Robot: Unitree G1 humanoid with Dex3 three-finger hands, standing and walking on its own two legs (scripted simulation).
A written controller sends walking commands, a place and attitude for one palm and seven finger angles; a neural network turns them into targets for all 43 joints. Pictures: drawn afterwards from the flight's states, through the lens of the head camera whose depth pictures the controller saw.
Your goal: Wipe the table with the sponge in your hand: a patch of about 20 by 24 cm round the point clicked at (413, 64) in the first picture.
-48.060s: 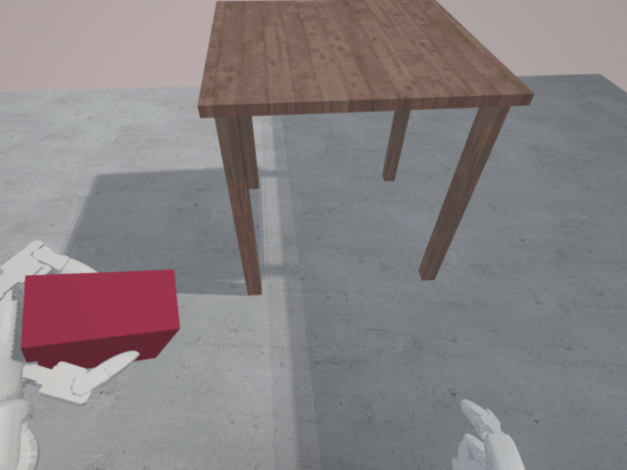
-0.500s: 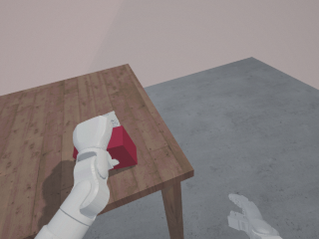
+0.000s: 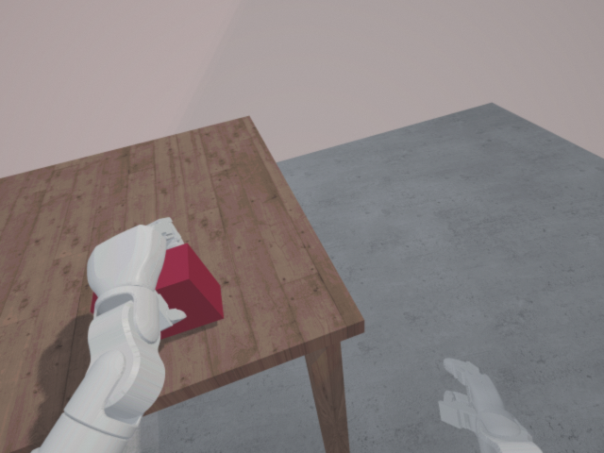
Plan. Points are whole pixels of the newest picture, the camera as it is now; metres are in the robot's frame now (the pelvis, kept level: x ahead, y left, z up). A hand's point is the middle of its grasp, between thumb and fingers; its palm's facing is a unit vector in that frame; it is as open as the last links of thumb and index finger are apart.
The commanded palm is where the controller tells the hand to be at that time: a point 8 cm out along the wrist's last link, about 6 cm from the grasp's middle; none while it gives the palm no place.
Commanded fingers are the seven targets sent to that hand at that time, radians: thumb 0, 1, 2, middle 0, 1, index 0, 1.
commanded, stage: wipe forward along the middle lane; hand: left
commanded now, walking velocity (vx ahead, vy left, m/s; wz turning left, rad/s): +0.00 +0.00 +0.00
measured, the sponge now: (169, 302) +0.28 +0.23 +0.09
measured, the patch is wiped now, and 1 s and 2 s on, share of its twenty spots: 0.95 0.95 0.95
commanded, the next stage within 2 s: slide back across to the first lane in 1.50 s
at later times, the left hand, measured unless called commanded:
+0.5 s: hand (161, 264) +0.31 +0.24 +0.13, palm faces +0.05 -0.08 -1.00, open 9.9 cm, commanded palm +0.29 +0.26 +0.17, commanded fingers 0.00 0.10 1.30 -1.20 -1.60 -1.20 -1.60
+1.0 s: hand (162, 238) +0.36 +0.26 +0.13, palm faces -0.04 -0.03 -1.00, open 10.0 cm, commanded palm +0.35 +0.28 +0.16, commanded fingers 0.00 0.10 1.30 -1.20 -1.60 -1.20 -1.60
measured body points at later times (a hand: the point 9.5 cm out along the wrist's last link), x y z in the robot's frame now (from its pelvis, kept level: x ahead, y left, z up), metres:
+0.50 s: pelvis -0.01 +0.00 +0.00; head -0.04 -0.06 +0.45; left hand +0.30 +0.24 +0.18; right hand +0.22 -0.22 -0.10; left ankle -0.03 +0.12 -0.74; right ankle +0.00 -0.06 -0.74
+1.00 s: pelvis -0.02 +0.00 +0.00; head -0.03 -0.04 +0.45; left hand +0.36 +0.26 +0.18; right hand +0.15 -0.24 -0.13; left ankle -0.03 +0.12 -0.74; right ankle +0.00 -0.06 -0.74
